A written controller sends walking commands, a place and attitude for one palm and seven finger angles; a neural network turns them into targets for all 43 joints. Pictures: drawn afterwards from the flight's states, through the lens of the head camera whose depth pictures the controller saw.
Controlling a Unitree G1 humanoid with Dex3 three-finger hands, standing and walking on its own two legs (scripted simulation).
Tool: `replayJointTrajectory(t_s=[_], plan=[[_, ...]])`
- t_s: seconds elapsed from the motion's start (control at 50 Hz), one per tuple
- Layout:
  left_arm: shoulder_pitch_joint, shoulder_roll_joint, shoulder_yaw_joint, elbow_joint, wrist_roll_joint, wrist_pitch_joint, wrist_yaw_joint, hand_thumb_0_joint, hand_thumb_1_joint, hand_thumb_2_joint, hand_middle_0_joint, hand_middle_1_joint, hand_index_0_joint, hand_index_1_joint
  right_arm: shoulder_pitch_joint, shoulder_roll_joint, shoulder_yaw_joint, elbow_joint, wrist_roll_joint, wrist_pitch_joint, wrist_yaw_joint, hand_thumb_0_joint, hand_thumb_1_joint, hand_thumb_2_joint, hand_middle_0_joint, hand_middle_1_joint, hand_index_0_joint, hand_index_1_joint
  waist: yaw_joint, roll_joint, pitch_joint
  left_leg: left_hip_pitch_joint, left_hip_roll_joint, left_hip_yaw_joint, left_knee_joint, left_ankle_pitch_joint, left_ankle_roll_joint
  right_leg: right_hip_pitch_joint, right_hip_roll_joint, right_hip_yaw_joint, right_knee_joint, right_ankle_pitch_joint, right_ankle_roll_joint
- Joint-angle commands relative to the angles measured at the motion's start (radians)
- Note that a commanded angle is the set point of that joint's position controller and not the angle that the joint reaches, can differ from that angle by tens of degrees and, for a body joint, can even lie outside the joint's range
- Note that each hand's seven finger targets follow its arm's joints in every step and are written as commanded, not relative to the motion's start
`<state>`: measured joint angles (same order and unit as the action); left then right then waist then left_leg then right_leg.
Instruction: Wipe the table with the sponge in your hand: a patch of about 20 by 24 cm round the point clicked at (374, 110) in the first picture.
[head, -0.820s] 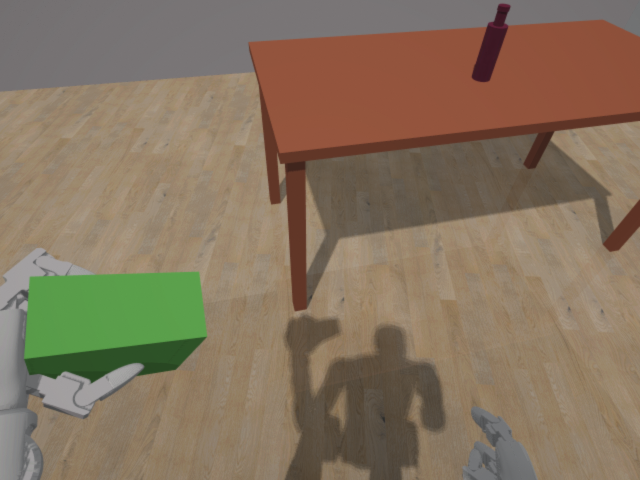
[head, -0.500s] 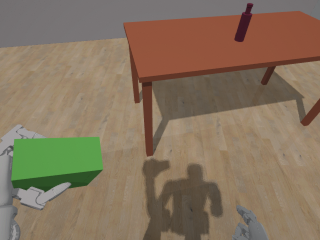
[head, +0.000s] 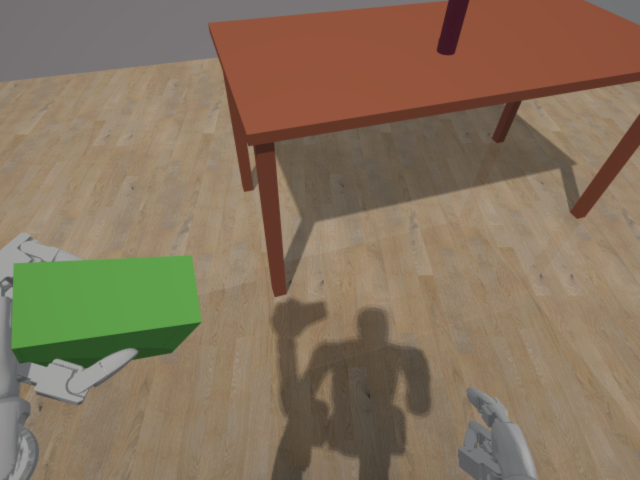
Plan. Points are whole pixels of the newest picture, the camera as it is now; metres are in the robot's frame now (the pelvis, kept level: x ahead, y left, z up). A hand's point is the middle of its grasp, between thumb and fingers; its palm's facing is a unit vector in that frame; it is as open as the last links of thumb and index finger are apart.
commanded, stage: walk to a spot facing it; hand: left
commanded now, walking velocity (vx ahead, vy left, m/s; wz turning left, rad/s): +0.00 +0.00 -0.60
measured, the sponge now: (135, 314) +0.23 +0.21 +0.14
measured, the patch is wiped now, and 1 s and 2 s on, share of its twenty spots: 0.00 0.00 0.00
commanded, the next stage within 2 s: turn to face it in 1.44 s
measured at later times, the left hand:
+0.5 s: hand (184, 255) +0.28 +0.17 +0.18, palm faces +0.18 -0.88 -0.43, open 10.5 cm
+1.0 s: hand (321, 186) +0.39 +0.04 +0.19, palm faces +0.01 -0.92 -0.40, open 10.5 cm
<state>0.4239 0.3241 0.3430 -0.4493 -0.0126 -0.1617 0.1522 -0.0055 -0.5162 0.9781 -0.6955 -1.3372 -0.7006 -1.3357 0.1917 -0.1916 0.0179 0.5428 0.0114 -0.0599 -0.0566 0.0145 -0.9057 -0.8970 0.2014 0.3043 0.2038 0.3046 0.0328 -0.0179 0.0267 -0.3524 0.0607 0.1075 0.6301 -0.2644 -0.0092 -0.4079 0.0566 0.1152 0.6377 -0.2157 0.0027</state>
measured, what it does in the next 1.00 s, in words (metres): walks ahead, turning right: right foot, then left foot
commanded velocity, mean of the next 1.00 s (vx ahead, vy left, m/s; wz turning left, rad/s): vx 0.32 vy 0.00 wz -0.38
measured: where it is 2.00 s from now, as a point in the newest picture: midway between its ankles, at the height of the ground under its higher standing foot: outside the picture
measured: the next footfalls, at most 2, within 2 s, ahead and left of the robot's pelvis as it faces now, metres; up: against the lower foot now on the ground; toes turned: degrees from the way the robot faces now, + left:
right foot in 0.62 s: +0.06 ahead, -0.19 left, +0.00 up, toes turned -31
left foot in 0.94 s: +0.24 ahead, -0.01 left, +0.00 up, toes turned -18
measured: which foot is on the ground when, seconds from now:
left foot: down 0.00-0.62, up 0.64-0.92, down 0.94-1.00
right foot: down 0.00-0.30, up 0.32-0.60, down 0.62-0.96, up 0.98-1.00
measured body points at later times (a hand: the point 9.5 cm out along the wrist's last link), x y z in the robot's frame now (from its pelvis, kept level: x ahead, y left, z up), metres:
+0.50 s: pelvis +0.01 -0.01 +0.01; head +0.01 -0.02 +0.46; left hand +0.27 +0.21 +0.20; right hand +0.09 -0.26 -0.08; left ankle +0.00 +0.13 -0.72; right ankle +0.02 -0.14 -0.65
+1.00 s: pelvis +0.09 -0.08 +0.00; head +0.08 -0.06 +0.45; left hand +0.38 +0.09 +0.21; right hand +0.07 -0.38 -0.08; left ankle +0.20 +0.01 -0.72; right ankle +0.03 -0.17 -0.71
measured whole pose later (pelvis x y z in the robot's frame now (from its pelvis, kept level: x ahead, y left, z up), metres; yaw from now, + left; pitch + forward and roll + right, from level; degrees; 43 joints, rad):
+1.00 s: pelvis +0.09 -0.08 +0.00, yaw -29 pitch -2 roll +0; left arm 0.48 0.39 0.40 -0.49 -0.01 -0.24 0.16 0.00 -0.52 0.98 -0.70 -1.34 -0.71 -1.34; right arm 0.28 -0.25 -0.03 0.61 0.00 -0.03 -0.09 0.02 -0.91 -0.90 0.20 0.30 0.20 0.30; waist -0.01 -0.03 -0.01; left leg -0.34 0.11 0.15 0.61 -0.22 0.00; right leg -0.28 0.00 -0.04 0.73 -0.45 -0.03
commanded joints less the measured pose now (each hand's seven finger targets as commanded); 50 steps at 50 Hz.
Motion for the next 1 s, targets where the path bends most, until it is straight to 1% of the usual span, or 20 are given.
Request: replayJointTrajectory(t_s=[0.0, 0.06, 0.1, 0.14, 0.18, 0.24, 0.26, 0.28, 0.3, 0.38, 0.54, 0.56, 0.58, 0.6, 0.62, 0.66, 0.76, 0.9, 0.96, 0.98], plan=[[-0.059, 0.177, 0.124, -0.27, -0.021, -0.079, 0.012, 0.0, 0.1, 1.3, -1.2, -1.6, -1.2, -1.6, -0.081, -0.124, -0.057, -0.158, 0.0, -0.041, -0.007, 0.0, -0.9, -0.9, 0.2, 0.3, 0.2, 0.3, -0.001, 0.153, -0.106, -0.032, 0.195, -0.137, -0.182, -0.172, 0.062, 0.016, -0.051, 0.024, 0.079, -0.052, -0.006], [-0.042, 0.2, 0.152, -0.274, -0.031, -0.084, 0.008, 0.0, 0.1, 1.3, -1.2, -1.6, -1.2, -1.6, -0.06, -0.118, -0.066, -0.165, 0.001, -0.036, 0.002, 0.0, -0.9, -0.9, 0.2, 0.3, 0.2, 0.3, -0.001, 0.014, -0.131, -0.013, 0.106, -0.034, -0.004, -0.223, 0.018, -0.027, -0.098, 0.139, -0.031, -0.019, -0.042], [-0.059, 0.211, 0.149, -0.27, -0.032, -0.085, 0.008, 0.0, 0.1, 1.3, -1.2, -1.6, -1.2, -1.6, -0.043, -0.105, -0.069, -0.154, -0.013, -0.032, 0.01, 0.0, -0.9, -0.9, 0.2, 0.3, 0.2, 0.3, -0.015, -0.18, -0.125, -0.001, -0.029, 0.001, 0.215, -0.325, -0.025, -0.106, -0.223, 0.449, -0.269, -0.22, -0.124], [-0.034, 0.216, 0.15, -0.263, -0.028, -0.083, 0.012, 0.0, 0.1, 1.3, -1.2, -1.6, -1.2, -1.6, -0.062, -0.092, -0.056, -0.137, -0.028, -0.03, 0.023, 0.0, -0.9, -0.9, 0.2, 0.3, 0.2, 0.3, -0.005, -0.194, -0.12, -0.114, -0.048, -0.071, 0.331, -0.312, -0.033, 0.021, -0.275, 0.606, -0.337, -0.193, -0.208], [-0.029, 0.216, 0.151, -0.275, -0.026, -0.093, 0.011, 0.0, 0.1, 1.3, -1.2, -1.6, -1.2, -1.6, -0.071, -0.101, -0.052, -0.126, -0.028, -0.02, 0.032, 0.0, -0.9, -0.9, 0.2, 0.3, 0.2, 0.3, -0.006, -0.192, -0.179, -0.129, -0.052, -0.115, 0.267, -0.306, -0.03, 0.131, -0.242, 0.536, -0.286, -0.113, -0.217], [-0.031, 0.207, 0.144, -0.258, -0.019, -0.114, 0.006, 0.0, 0.1, 1.3, -1.2, -1.6, -1.2, -1.6, -0.054, -0.1, -0.044, -0.102, -0.026, -0.019, 0.027, 0.0, -0.9, -0.9, 0.2, 0.3, 0.2, 0.3, -0.028, -0.131, -0.243, 0.181, -0.053, -0.048, -0.125, -0.192, 0.005, 0.019, -0.133, 0.363, -0.173, -0.09, -0.137], [-0.036, 0.183, 0.122, -0.25, -0.024, -0.12, 0.001, 0.0, 0.1, 1.3, -1.2, -1.6, -1.2, -1.6, -0.047, -0.109, -0.048, -0.1, -0.022, -0.028, 0.017, 0.0, -0.9, -0.9, 0.2, 0.3, 0.2, 0.3, -0.041, -0.051, -0.23, 0.363, 0.022, -0.082, -0.252, -0.126, 0.036, -0.126, -0.064, 0.263, -0.05, -0.095, -0.082], [-0.083, 0.176, 0.112, -0.287, -0.033, -0.132, -0.007, 0.0, 0.1, 1.3, -1.2, -1.6, -1.2, -1.6, -0.06, -0.146, -0.06, -0.108, -0.026, -0.035, 0.006, 0.0, -0.9, -0.9, 0.2, 0.3, 0.2, 0.3, -0.045, 0.177, -0.185, 0.513, 0.245, -0.327, -0.374, -0.126, 0.104, -0.356, 0.042, 0.1, 0.174, -0.225, -0.013], [-0.108, 0.196, 0.124, -0.302, -0.007, -0.148, -0.006, 0.0, 0.1, 1.3, -1.2, -1.6, -1.2, -1.6, -0.067, -0.134, -0.07, -0.115, -0.013, -0.042, 0.002, 0.0, -0.9, -0.9, 0.2, 0.3, 0.2, 0.3, -0.034, 0.302, -0.16, 0.47, 0.424, -0.459, -0.385, -0.094, 0.2, -0.443, -0.002, -0.043, 0.456, -0.301, 0.021], [-0.109, 0.147, 0.06, -0.227, 0.016, -0.148, -0.012, 0.0, 0.1, 1.3, -1.2, -1.6, -1.2, -1.6, -0.05, -0.134, -0.064, -0.09, -0.007, -0.062, 0.02, 0.0, -0.9, -0.9, 0.2, 0.3, 0.2, 0.3, -0.04, 0.174, 0.029, 0.184, 0.396, -0.233, -0.38, -0.115, 0.196, -0.388, -0.137, -0.125, 0.595, -0.202, 0.036], [-0.091, 0.211, 0.119, -0.175, 0.008, -0.134, -0.015, 0.0, 0.1, 1.3, -1.2, -1.6, -1.2, -1.6, -0.023, -0.142, -0.072, -0.102, -0.021, -0.076, 0.017, 0.0, -0.9, -0.9, 0.2, 0.3, 0.2, 0.3, -0.029, 0.265, -0.082, 0.218, 0.284, 0.134, -0.077, 0.358, 0.077, 0.087, -0.015, -0.381, -0.009, -0.132, 0.014], [-0.051, 0.211, 0.121, -0.162, 0.005, -0.119, -0.014, 0.0, 0.1, 1.3, -1.2, -1.6, -1.2, -1.6, -0.022, -0.139, -0.074, -0.106, -0.012, -0.074, 0.02, 0.0, -0.9, -0.9, 0.2, 0.3, 0.2, 0.3, -0.014, 0.215, -0.133, 0.14, 0.246, 0.157, 0.109, 0.375, 0.064, 0.246, 0.008, -0.378, -0.093, -0.07, -0.003], [-0.066, 0.218, 0.122, -0.207, 0.007, -0.115, -0.011, 0.0, 0.1, 1.3, -1.2, -1.6, -1.2, -1.6, -0.019, -0.122, -0.071, -0.11, 0.001, -0.075, 0.032, 0.0, -0.9, -0.9, 0.2, 0.3, 0.2, 0.3, -0.009, 0.067, -0.195, -0.024, 0.19, 0.158, 0.37, 0.294, 0.04, 0.444, -0.081, -0.224, -0.147, 0.004, -0.064], [-0.049, 0.284, 0.189, -0.221, 0.005, -0.122, -0.002, 0.0, 0.1, 1.3, -1.2, -1.6, -1.2, -1.6, -0.058, -0.103, -0.069, -0.133, 0.0, -0.074, 0.034, 0.0, -0.9, -0.9, 0.2, 0.3, 0.2, 0.3, -0.006, -0.196, -0.23, -0.332, 0.054, 0.116, 0.653, -0.235, 0.001, 0.59, -0.31, 0.244, -0.18, 0.29, -0.202], [0.008, 0.351, 0.282, -0.237, -0.016, -0.143, 0.017, 0.0, 0.1, 1.3, -1.2, -1.6, -1.2, -1.6, -0.1, -0.101, -0.057, -0.141, -0.013, -0.071, 0.029, 0.0, -0.9, -0.9, 0.2, 0.3, 0.2, 0.3, 0.009, -0.178, -0.211, -0.463, 0.059, -0.053, 0.789, -0.354, -0.013, 0.544, -0.447, 0.454, -0.221, 0.404, -0.271], [0.07, 0.311, 0.256, -0.302, -0.021, -0.131, 0.004, 0.0, 0.1, 1.3, -1.2, -1.6, -1.2, -1.6, -0.062, -0.125, -0.072, -0.111, -0.005, -0.026, 0.052, 0.0, -0.9, -0.9, 0.2, 0.3, 0.2, 0.3, -0.025, -0.091, -0.252, -0.448, 0.105, -0.152, 0.804, -0.246, -0.027, 0.468, -0.425, 0.413, -0.282, -0.095, -0.264], [0.091, 0.292, 0.255, -0.366, -0.018, -0.139, 0.013, 0.0, 0.1, 1.3, -1.2, -1.6, -1.2, -1.6, -0.087, -0.112, -0.056, -0.091, -0.011, 0.008, 0.019, 0.0, -0.9, -0.9, 0.2, 0.3, 0.2, 0.3, -0.06, -0.07, -0.157, -0.19, 0.142, -0.104, 0.397, -0.135, -0.028, 0.111, -0.342, 0.07, -0.342, -0.12, -0.205], [-0.013, 0.207, 0.136, -0.222, -0.009, -0.121, 0.026, 0.0, 0.1, 1.3, -1.2, -1.6, -1.2, -1.6, -0.033, -0.129, -0.063, -0.091, -0.018, -0.03, -0.04, 0.0, -0.9, -0.9, 0.2, 0.3, 0.2, 0.3, -0.057, 0.006, -0.095, 0.207, 0.051, 0.033, -0.16, -0.094, 0.013, 0.028, -0.206, -0.011, -0.212, -0.351, -0.11], [-0.133, 0.192, 0.098, -0.218, 0.002, -0.138, 0.015, 0.0, 0.1, 1.3, -1.2, -1.6, -1.2, -1.6, -0.051, -0.143, -0.053, -0.093, -0.014, -0.04, -0.045, 0.0, -0.9, -0.9, 0.2, 0.3, 0.2, 0.3, -0.067, 0.409, -0.028, 0.213, 0.391, -0.529, -0.49, -0.54, 0.184, -0.192, -0.047, -0.176, 0.35, -0.378, -0.02], [-0.157, 0.208, 0.104, -0.204, 0.015, -0.139, 0.013, 0.0, 0.1, 1.3, -1.2, -1.6, -1.2, -1.6, -0.055, -0.126, -0.048, -0.088, -0.02, -0.055, -0.039, 0.0, -0.9, -0.9, 0.2, 0.3, 0.2, 0.3, -0.07, 0.338, 0.034, 0.124, 0.412, -0.566, -0.515, -0.563, 0.215, -0.206, -0.094, -0.124, 0.439, -0.313, -0.02]])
